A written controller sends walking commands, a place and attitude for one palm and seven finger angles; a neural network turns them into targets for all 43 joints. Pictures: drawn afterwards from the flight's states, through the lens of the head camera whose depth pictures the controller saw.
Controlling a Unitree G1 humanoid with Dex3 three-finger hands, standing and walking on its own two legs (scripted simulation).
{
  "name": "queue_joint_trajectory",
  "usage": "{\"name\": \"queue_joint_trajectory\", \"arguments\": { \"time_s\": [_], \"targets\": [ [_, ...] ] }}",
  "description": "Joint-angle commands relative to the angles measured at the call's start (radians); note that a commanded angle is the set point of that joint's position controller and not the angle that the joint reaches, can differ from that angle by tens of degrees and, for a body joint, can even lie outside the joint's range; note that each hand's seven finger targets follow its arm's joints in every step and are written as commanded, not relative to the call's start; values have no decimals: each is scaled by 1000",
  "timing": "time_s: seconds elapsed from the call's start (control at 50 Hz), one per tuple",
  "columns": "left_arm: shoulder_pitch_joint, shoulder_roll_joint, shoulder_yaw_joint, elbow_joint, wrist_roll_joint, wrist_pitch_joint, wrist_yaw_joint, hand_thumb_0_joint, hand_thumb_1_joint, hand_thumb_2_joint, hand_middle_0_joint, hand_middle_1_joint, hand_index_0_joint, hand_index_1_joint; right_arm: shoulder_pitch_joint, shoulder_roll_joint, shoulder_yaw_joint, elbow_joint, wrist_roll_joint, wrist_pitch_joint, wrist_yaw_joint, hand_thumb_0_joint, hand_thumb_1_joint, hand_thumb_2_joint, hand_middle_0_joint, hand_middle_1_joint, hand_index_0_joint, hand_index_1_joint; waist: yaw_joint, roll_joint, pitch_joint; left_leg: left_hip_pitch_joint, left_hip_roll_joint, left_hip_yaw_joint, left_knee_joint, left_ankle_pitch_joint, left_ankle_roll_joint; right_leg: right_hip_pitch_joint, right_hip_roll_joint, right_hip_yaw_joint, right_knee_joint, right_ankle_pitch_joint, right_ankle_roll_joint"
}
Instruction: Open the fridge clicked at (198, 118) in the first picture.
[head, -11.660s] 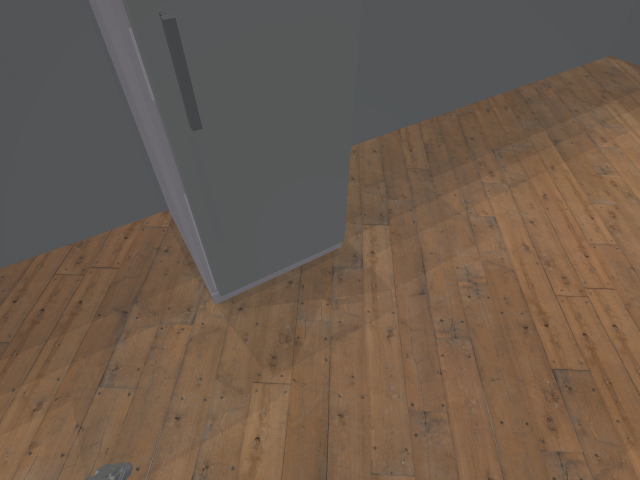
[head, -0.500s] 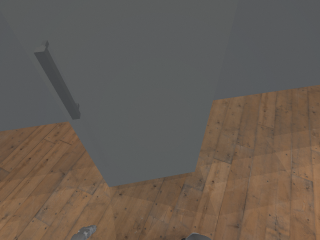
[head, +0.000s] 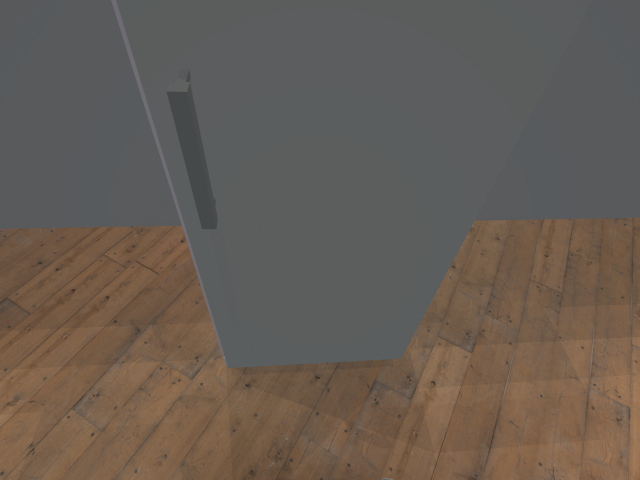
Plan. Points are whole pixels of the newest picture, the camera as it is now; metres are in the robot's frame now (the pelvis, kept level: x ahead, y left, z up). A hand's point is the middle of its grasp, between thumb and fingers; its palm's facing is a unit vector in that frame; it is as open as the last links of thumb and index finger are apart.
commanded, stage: come to a stop and stand still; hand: left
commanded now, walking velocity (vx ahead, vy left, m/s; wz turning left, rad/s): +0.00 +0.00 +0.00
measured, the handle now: (198, 157) +0.48 +0.22 +0.13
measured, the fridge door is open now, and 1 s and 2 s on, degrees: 0 0 0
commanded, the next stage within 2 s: look again from close up in 1.00 s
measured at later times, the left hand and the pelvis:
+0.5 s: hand out of the picture -0.04 +0.18 -0.16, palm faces -0.01 -0.98 -0.20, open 7.4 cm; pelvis -0.05 +0.01 +0.02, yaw -2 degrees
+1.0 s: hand out of the picture -0.10 +0.15 -0.17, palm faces +0.00 -0.99 -0.16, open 7.4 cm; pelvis -0.07 +0.01 +0.01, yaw -2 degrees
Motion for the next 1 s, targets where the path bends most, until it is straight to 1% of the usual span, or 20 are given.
{"name": "queue_joint_trajectory", "arguments": {
  "time_s": [0.0,0.04,0.08,0.14,0.18,0.22,0.24,0.26,0.28,0.3,0.34,0.4,0.46,0.58,0.88,0.9,0.92,0.94,0.96,0.98],
  "targets": [
    [28,62,14,-51,0,7,-2,0,900,900,-200,-300,-200,-300,-10,-149,-14,-57,-10,-6,-32,0,-900,-900,200,300,200,300,-3,266,31,-146,279,-239,-387,272,124,27,35,118,291,-174,13],
    [72,61,10,-27,-1,-4,-7,0,900,900,-200,-300,-200,-300,-4,-131,-3,-53,-6,-13,-36,0,-900,-900,200,300,200,300,5,203,7,-49,236,-174,-319,425,128,1,47,111,338,-134,13],
    [100,45,-1,-7,-4,-12,-7,0,900,900,-200,-300,-200,-300,11,-125,-4,-37,-1,-16,-35,0,-900,-900,200,300,200,300,2,171,-33,47,215,-136,-298,456,140,1,44,93,303,-123,27],
    [53,29,-19,-12,-6,-22,-8,0,900,900,-200,-300,-200,-300,77,-127,-6,-5,2,-20,-37,0,-900,-900,200,300,200,300,-39,173,-52,149,234,-167,-285,525,160,38,26,64,124,-157,36],
    [63,23,-28,-1,-11,-27,-5,0,900,900,-200,-300,-200,-300,105,-132,-7,22,3,-19,-35,0,-900,-900,200,300,200,300,-46,181,-73,181,238,-187,-268,560,163,100,26,57,-18,-143,33],
    [108,31,-32,32,-11,-37,-2,0,900,900,-200,-300,-200,-300,111,-126,-5,40,12,-22,-33,0,-900,-900,200,300,200,300,-29,165,-87,159,209,-175,-230,562,129,211,23,54,-201,5,28],
    [140,38,-34,53,-12,-44,2,0,900,900,-200,-300,-200,-300,108,-109,0,45,18,-25,-32,0,-900,-900,200,300,200,300,-20,115,-90,116,175,-157,-207,483,92,285,4,82,-288,118,20],
    [147,55,-36,66,-11,-51,6,0,900,900,-200,-300,-200,-300,104,-85,4,48,23,-27,-29,0,-900,-900,200,300,200,300,-31,61,-76,71,135,-116,-190,385,51,310,-51,147,-299,210,-4],
    [131,63,-40,70,-12,-55,7,0,900,900,-200,-300,-200,-300,99,-67,9,48,25,-26,-26,0,-900,-900,200,300,200,300,-43,23,-40,65,102,-90,-207,298,27,271,-87,169,-290,251,-26],
    [117,67,-45,69,-14,-53,5,0,900,900,-200,-300,-200,-300,110,-69,12,54,23,-26,-21,0,-900,-900,200,300,200,300,-51,44,-27,82,92,-94,-241,242,18,237,-93,155,-285,207,-33],
    [106,48,-46,78,-14,-58,5,0,900,900,-200,-300,-200,-300,118,-73,12,80,13,-17,-21,0,-900,-900,200,300,200,300,-52,-66,-5,109,94,-78,-234,210,13,185,-59,159,-299,113,-34],
    [101,40,-51,77,-15,-52,3,0,900,900,-200,-300,-200,-300,143,-83,17,102,11,-15,-18,0,-900,-900,200,300,200,300,-54,-38,55,95,95,-91,-286,86,16,120,-45,157,-338,-76,-26],
    [121,38,-47,80,-12,-46,5,0,900,900,-200,-300,-200,-300,156,-76,19,118,9,-9,-16,0,-900,-900,200,300,200,300,-45,20,105,35,95,-107,-321,-18,19,104,-30,158,-344,-145,-22],
    [164,27,-42,87,-13,-46,4,0,900,900,-200,-300,-200,-300,203,-53,18,135,4,-6,-18,0,-900,-900,200,300,200,300,-39,44,91,0,89,-109,-317,-65,21,97,-24,159,-347,-198,-26],
    [221,-20,-47,108,-13,-57,6,0,900,900,-200,-300,-200,-300,253,-15,20,147,8,-17,-27,0,-900,-900,200,300,200,300,-43,55,66,11,98,-109,-287,2,23,78,-20,162,-326,-127,-34],
    [281,14,-62,114,9,-90,35,0,900,900,-200,-300,-200,-300,109,-59,32,71,2,-31,-9,0,-900,-900,200,300,200,300,11,23,97,-78,88,-45,-55,88,-12,109,-55,196,-330,95,-43],
    [241,51,-55,90,5,-111,31,0,900,900,-200,-300,-200,-300,154,-30,40,30,5,-39,-7,0,-900,-900,200,300,200,300,-61,27,12,-30,68,-49,-60,146,-18,147,-136,229,-323,348,-67],
    [223,47,-53,70,-2,-114,27,0,900,900,-200,-300,-200,-300,229,9,40,51,3,-44,-11,0,-900,-900,200,300,200,300,-70,10,-74,19,56,-51,-96,115,-4,201,-127,205,-265,314,-75],
    [224,35,-55,68,-7,-117,26,0,900,900,-200,-300,-200,-300,235,-13,38,59,3,-46,-11,0,-900,-900,200,300,200,300,-65,-30,-129,26,59,-58,-98,177,3,233,-97,188,-242,299,-74],
    [210,26,-55,59,-11,-112,26,0,900,900,-200,-300,-200,-300,237,-29,36,55,5,-44,-13,0,-900,-900,200,300,200,300,-69,-44,-122,27,67,-60,-104,183,8,219,-82,173,-246,197,-74]
  ]
}}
